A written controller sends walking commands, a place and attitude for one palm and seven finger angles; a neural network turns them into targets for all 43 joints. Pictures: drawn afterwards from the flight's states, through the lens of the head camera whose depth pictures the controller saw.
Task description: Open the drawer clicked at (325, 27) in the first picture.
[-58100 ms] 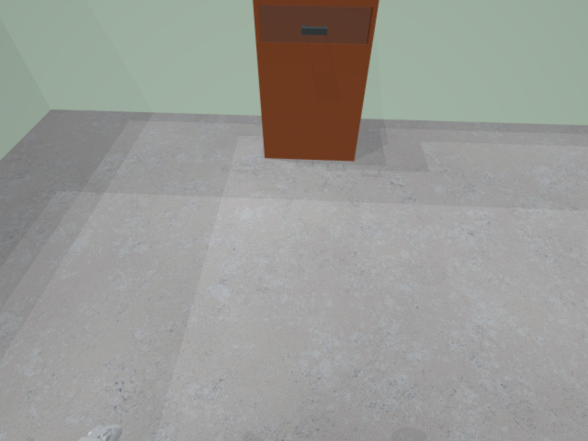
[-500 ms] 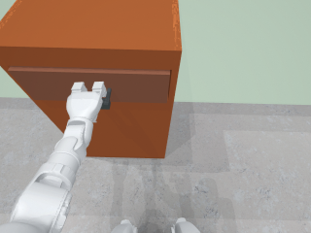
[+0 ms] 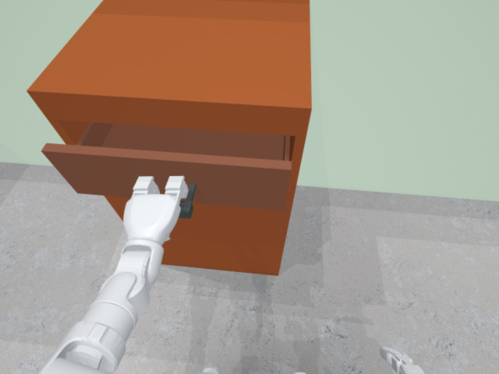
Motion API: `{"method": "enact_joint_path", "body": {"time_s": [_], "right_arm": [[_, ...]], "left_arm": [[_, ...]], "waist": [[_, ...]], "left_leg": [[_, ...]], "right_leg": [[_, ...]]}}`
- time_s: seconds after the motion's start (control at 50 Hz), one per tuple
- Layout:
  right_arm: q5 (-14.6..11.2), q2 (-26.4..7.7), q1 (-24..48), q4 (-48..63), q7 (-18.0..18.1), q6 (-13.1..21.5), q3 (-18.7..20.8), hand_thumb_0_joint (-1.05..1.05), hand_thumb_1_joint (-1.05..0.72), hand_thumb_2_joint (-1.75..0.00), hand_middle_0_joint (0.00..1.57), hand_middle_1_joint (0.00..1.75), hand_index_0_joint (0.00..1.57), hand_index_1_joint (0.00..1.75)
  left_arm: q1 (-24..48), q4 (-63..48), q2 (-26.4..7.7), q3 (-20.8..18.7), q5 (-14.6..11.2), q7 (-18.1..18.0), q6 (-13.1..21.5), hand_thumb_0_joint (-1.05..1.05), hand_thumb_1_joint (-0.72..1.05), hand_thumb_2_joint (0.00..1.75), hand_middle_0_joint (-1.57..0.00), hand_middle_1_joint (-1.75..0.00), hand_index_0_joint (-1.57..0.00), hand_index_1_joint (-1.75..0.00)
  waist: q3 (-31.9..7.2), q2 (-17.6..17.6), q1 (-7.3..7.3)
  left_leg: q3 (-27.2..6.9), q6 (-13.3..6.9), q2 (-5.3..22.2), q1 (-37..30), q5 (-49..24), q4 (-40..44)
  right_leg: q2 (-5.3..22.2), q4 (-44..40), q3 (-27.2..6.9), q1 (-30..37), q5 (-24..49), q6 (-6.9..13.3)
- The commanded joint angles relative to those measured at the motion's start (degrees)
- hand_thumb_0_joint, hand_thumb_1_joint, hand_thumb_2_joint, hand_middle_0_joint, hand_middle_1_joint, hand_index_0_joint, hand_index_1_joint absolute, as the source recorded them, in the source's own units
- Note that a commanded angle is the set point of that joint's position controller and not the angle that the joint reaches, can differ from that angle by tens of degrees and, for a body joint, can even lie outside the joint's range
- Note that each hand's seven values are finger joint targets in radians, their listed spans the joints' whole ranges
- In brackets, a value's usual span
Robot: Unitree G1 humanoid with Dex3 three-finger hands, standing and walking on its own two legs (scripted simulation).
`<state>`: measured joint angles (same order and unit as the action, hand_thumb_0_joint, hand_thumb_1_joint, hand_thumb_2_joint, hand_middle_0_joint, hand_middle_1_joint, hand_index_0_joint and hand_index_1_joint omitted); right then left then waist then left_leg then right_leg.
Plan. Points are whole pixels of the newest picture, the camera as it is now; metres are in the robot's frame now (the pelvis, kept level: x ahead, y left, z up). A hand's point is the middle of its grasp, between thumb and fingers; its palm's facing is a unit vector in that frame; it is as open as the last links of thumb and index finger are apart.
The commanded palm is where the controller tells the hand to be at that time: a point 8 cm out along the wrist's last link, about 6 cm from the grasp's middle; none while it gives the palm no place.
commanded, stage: pull the drawer open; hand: left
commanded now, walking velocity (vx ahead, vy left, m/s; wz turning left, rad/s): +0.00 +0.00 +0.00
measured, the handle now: (166, 197) +0.43 +0.18 -0.02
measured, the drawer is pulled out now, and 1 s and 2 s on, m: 0.08 0.21 0.30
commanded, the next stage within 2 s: none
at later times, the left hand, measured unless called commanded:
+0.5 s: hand (154, 257) +0.31 +0.18 -0.03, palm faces +0.01 -0.06 -1.00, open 7.3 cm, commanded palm +0.27 +0.18 +0.02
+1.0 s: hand (142, 301) +0.24 +0.18 -0.03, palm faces +0.03 -0.08 -1.00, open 7.2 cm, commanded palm +0.20 +0.19 +0.02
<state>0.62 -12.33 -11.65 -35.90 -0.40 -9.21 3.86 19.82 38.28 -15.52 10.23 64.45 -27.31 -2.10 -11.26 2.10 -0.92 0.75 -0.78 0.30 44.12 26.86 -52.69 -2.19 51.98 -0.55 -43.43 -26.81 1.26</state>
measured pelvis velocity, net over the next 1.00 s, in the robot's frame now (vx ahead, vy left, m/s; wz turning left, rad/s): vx -0.01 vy -0.01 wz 0.00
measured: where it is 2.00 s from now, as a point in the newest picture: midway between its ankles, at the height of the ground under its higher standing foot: outside the picture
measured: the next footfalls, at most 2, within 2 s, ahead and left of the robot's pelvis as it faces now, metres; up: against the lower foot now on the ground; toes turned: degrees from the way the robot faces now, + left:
none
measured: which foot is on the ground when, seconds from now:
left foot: down 0.00-1.00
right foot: down 0.00-1.00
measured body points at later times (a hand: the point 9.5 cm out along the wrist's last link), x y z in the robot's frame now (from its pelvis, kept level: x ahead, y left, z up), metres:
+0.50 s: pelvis -0.01 -0.01 +0.00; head +0.05 -0.02 +0.45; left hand +0.31 +0.18 +0.03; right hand +0.13 -0.25 -0.13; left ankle -0.02 +0.11 -0.69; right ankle -0.03 -0.11 -0.69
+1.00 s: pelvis -0.01 -0.01 -0.01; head +0.03 -0.03 +0.44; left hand +0.23 +0.19 +0.03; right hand +0.18 -0.24 -0.12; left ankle -0.02 +0.11 -0.69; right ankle -0.03 -0.11 -0.69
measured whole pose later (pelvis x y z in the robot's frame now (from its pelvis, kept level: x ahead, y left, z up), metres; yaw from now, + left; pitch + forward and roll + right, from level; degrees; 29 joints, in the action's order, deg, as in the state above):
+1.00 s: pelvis -0.01 -0.01 -0.01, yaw +0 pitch +14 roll +1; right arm 1.9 -12.5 -7.1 -33.7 -0.7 -5.9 2.0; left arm -10.2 12.1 -16.4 9.9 65.0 -29.9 -0.9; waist -10.1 2.2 1.6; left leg 1.2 -0.1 0.1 41.9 27.7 -55.4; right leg -2.0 56.5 -0.9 -42.1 -28.5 1.9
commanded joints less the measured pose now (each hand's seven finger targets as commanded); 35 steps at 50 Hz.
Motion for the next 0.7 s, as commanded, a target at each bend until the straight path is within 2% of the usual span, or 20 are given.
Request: {"method": "enact_joint_path", "body": {"time_s": [0.0,0.04,0.08,0.12,0.14,0.24,0.28,0.3,0.34,0.36,0.38,0.4,0.46,0.48,0.52,0.54,0.58,0.62,0.66,0.68], "right_arm": [[0.45,-7.35,-1.29,5.91,0.68,1.58,2.19,0.0,-0.9,-0.9,0.2,0.3,0.2,0.3],[0.4,-7.34,-0.8,5.99,0.84,1.9,1.98,0.0,-0.9,-0.9,0.2,0.3,0.2,0.3],[0.56,-7.45,-0.02,6.08,0.98,2.1,1.87,0.0,-0.9,-0.9,0.2,0.3,0.2,0.3],[0.48,-7.1,0.41,6.38,0.9,2.36,1.61,0.0,-0.9,-0.9,0.2,0.3,0.2,0.3],[0.5,-7.26,0.41,6.29,0.9,2.5,1.79,0.0,-0.9,-0.9,0.2,0.3,0.2,0.3],[0.49,-7.26,1.41,6.94,0.96,3.09,1.61,0.0,-0.9,-0.9,0.2,0.3,0.2,0.3],[0.58,-7.4,1.88,6.66,1.2,3.2,1.43,0.0,-0.9,-0.9,0.2,0.3,0.2,0.3],[0.47,-7.27,1.79,6.91,1.19,3.32,1.42,0.0,-0.9,-0.9,0.2,0.3,0.2,0.3],[0.47,-7.24,2.08,6.83,1.24,3.48,1.47,0.0,-0.9,-0.9,0.2,0.3,0.2,0.3],[0.51,-7.15,2.37,6.97,1.17,3.6,1.26,0.0,-0.9,-0.9,0.2,0.3,0.2,0.3],[0.55,-7.31,2.57,7.05,1.21,3.72,1.43,0.0,-0.9,-0.9,0.2,0.3,0.2,0.3],[0.5,-7.14,2.34,7.26,1.14,3.82,1.57,0.0,-0.9,-0.9,0.2,0.3,0.2,0.3],[0.6,-7.01,3.17,7.84,1.02,4.19,1.24,0.0,-0.9,-0.9,0.2,0.3,0.2,0.3],[0.57,-7.13,3.52,7.91,1.04,4.31,1.16,0.0,-0.9,-0.9,0.2,0.3,0.2,0.3],[0.57,-7.01,4.12,8.51,0.89,4.56,0.89,0.0,-0.9,-0.9,0.2,0.3,0.2,0.3],[0.53,-7.0,4.22,8.51,0.9,4.73,1.1,0.0,-0.9,-0.9,0.2,0.3,0.2,0.3],[0.76,-7.01,5.18,8.94,0.79,4.9,0.79,0.0,-0.9,-0.9,0.2,0.3,0.2,0.3],[0.87,-6.77,5.53,9.24,0.59,5.18,0.64,0.0,-0.9,-0.9,0.2,0.3,0.2,0.3],[1.05,-6.73,5.97,9.44,0.31,5.34,0.56,0.0,-0.9,-0.9,0.2,0.3,0.2,0.3],[1.11,-6.83,6.27,9.28,0.38,5.39,0.69,0.0,-0.9,-0.9,0.2,0.3,0.2,0.3]], "left_arm": [[6.27,-10.72,-5.47,-2.56,0.03,-0.59,0.75,0.0,0.9,0.9,-0.4,-1.35,-0.4,-1.35],[4.38,-11.26,-6.11,-3.13,-0.04,-0.66,0.67,0.0,0.9,0.9,-0.4,-1.35,-0.4,-1.35],[3.64,-13.71,-8.05,-4.63,0.33,-1.04,1.04,0.0,0.9,0.9,-0.4,-1.35,-0.4,-1.35],[1.06,-14.11,-6.69,-3.62,0.25,-1.22,0.85,0.0,0.9,0.9,-0.4,-1.35,-0.4,-1.35],[0.76,-14.11,-6.49,-3.64,0.13,-1.32,0.67,0.0,0.9,0.9,-0.4,-1.35,-0.4,-1.35],[-3.61,-17.13,-7.02,-4.3,-0.21,-1.75,0.29,0.0,0.9,0.9,-0.4,-1.35,-0.4,-1.35],[-2.58,-17.36,-8.45,-5.46,0.03,-1.9,0.23,0.0,0.9,0.9,-0.4,-1.35,-0.4,-1.35],[-3.97,-17.26,-7.25,-4.35,-0.18,-1.84,0.09,0.0,0.9,0.9,-0.4,-1.35,-0.4,-1.35],[-3.52,-17.36,-6.45,-3.52,-0.04,-1.92,-0.11,0.0,0.9,0.9,-0.4,-1.35,-0.4,-1.35],[-2.37,-18.25,-5.81,-2.65,0.01,-1.94,-0.08,0.0,0.9,0.9,-0.4,-1.35,-0.4,-1.35],[-2.97,-19.61,-7.11,-4.02,0.07,-2.08,0.14,0.0,0.9,0.9,-0.4,-1.35,-0.4,-1.35],[-5.85,-19.43,-6.47,-3.73,-0.18,-1.97,-0.1,0.0,0.9,0.9,-0.4,-1.35,-0.4,-1.35],[-8.67,-21.6,-6.1,-3.6,-0.54,-1.88,0.09,0.0,0.9,0.9,-0.4,-1.35,-0.4,-1.35],[-10.66,-21.68,-6.71,-4.54,-0.7,-1.88,0.11,0.0,0.9,0.9,-0.4,-1.35,-0.4,-1.35],[-13.26,-23.7,-5.99,-3.77,-1.06,-1.74,0.35,0.0,0.9,0.9,-0.4,-1.35,-0.4,-1.35],[-14.55,-24.38,-7.14,-5.05,-1.17,-1.83,0.53,0.0,0.9,0.9,-0.4,-1.35,-0.4,-1.35],[-16.37,-26.24,-7.16,-5.24,-0.73,-2.29,0.58,0.0,0.9,0.9,-0.4,-1.35,-0.4,-1.35],[-18.74,-27.61,-7.2,-5.45,-0.6,-2.67,0.91,0.0,0.9,0.9,-0.4,-1.35,-0.4,-1.35],[-19.42,-29.31,-5.96,-4.14,-0.51,-3.0,0.88,0.0,0.9,0.9,-0.4,-1.35,-0.4,-1.35],[-19.79,-29.62,-7.07,-5.61,-0.24,-3.28,0.85,0.0,0.9,0.9,-0.4,-1.35,-0.4,-1.35]], "waist": [[-16.97,-2.61,-0.13],[-15.73,-3.46,-0.13],[-16.65,-2.88,0.45],[-15.3,-2.26,0.48],[-14.6,-3.32,0.22],[-14.81,-3.09,0.95],[-14.25,-3.98,0.8],[-13.22,-2.95,0.85],[-12.09,-3.55,0.56],[-12.34,-3.75,0.32],[-13.65,-2.41,1.04],[-14.03,-2.29,1.24],[-14.53,-3.72,1.52],[-14.31,-4.21,1.75],[-13.16,-3.53,1.96],[-12.77,-3.75,2.08],[-13.08,-3.28,2.5],[-12.19,-3.06,2.62],[-11.4,-2.92,2.05],[-11.41,-4.09,2.19]], "left_leg": [[0.43,-1.07,-1.43,-14.78,-28.78,3.2],[0.74,-1.11,-1.68,-13.57,-26.96,3.34],[0.73,-1.01,-1.75,-13.34,-26.82,3.31],[0.73,-0.9,-1.83,-13.44,-26.17,3.49],[0.79,-0.99,-1.8,-13.07,-25.03,3.51],[0.88,-0.99,-2.01,-13.02,-23.63,3.85],[0.76,-0.91,-2.04,-12.0,-22.3,3.97],[0.79,-0.92,-2.09,-12.11,-21.55,4.19],[0.68,-0.97,-1.97,-12.23,-20.02,4.32],[0.76,-1.02,-1.97,-12.2,-19.63,4.33],[0.7,-0.86,-1.91,-12.97,-20.79,4.4],[0.79,-0.95,-1.93,-13.79,-21.37,4.35],[0.86,-0.88,-1.97,-13.27,-21.75,4.14],[0.73,-0.86,-1.96,-13.18,-22.55,4.12],[0.9,-0.82,-2.11,-12.78,-21.46,4.4],[0.8,-0.85,-2.11,-12.91,-21.41,4.36],[0.76,-0.67,-2.09,-12.74,-21.6,4.36],[0.79,-0.63,-2.19,-12.67,-21.42,4.1],[0.72,-0.65,-2.13,-12.78,-20.79,3.82],[0.46,-0.6,-1.95,-12.76,-20.89,3.73]], "right_leg": [[-1.33,-5.29,1.14,9.87,29.15,1.62],[-1.21,-5.63,0.84,10.48,29.63,1.49],[-1.16,-5.33,0.3,11.13,29.74,1.58],[-1.2,-5.31,0.65,10.33,28.82,1.62],[-1.18,-5.6,0.55,10.26,28.17,1.56],[-1.1,-5.72,0.38,11.15,27.38,1.58],[-1.07,-5.76,0.12,10.98,26.11,1.5],[-1.06,-5.89,0.26,10.48,25.26,1.58],[-1.13,-6.17,0.52,9.07,22.93,1.6],[-0.99,-6.27,0.52,8.7,22.52,1.48],[-1.07,-5.92,0.35,9.22,22.86,1.71],[-1.07,-5.9,0.56,9.94,23.7,1.74],[-0.99,-5.63,0.27,10.58,24.83,1.49],[-1.1,-5.7,0.06,11.03,25.86,1.54],[-0.9,-5.84,0.01,11.13,25.4,1.45],[-0.99,-5.83,-0.19,11.52,25.78,1.58],[-0.94,-5.57,-0.27,11.38,25.5,1.61],[-0.94,-5.27,-0.31,10.84,25.41,1.59],[-0.84,-5.18,0.0,9.81,24.55,1.57],[-1.0,-5.16,-0.14,9.62,24.2,1.61]]}}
